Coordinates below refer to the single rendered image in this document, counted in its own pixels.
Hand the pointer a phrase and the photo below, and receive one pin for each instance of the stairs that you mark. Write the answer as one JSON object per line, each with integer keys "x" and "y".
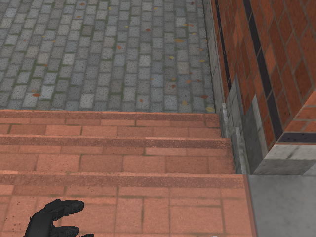
{"x": 113, "y": 142}

